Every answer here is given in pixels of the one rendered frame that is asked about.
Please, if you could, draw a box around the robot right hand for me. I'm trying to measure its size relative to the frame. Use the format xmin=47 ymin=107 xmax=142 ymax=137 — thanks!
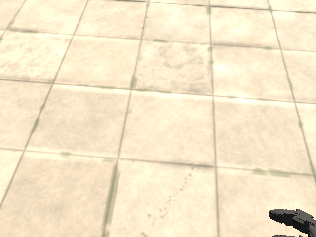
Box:
xmin=269 ymin=208 xmax=316 ymax=237

